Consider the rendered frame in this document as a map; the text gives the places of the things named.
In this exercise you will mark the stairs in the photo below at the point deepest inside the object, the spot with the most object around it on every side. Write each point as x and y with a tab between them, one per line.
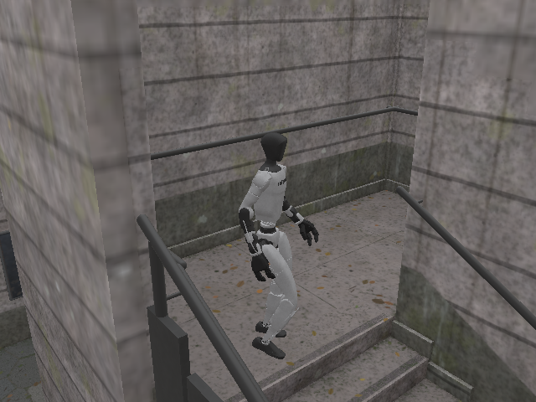
374	367

